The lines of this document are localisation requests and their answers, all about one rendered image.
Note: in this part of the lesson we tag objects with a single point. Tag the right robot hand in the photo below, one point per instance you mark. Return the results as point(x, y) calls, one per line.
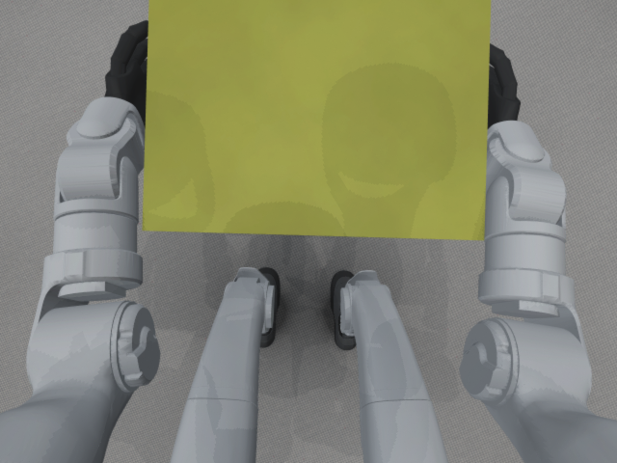
point(503, 104)

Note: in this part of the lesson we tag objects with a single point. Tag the right robot thigh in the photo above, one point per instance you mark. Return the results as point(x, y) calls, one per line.
point(397, 418)

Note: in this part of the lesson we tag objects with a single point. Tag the carton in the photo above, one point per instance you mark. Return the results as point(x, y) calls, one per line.
point(362, 118)

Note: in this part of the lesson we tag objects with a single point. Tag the right robot upper arm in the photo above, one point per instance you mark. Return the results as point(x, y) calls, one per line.
point(535, 380)

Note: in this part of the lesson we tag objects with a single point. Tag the right robot forearm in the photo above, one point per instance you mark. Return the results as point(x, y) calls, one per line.
point(525, 233)

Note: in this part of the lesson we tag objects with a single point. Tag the robot left foot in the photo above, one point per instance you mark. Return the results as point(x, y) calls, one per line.
point(272, 276)

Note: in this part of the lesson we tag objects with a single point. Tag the left robot forearm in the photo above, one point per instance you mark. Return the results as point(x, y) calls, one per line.
point(96, 211)

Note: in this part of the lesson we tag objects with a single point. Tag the left robot hand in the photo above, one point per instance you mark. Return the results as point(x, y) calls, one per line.
point(127, 78)

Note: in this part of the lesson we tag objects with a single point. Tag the left robot upper arm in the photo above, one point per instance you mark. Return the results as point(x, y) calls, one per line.
point(85, 363)

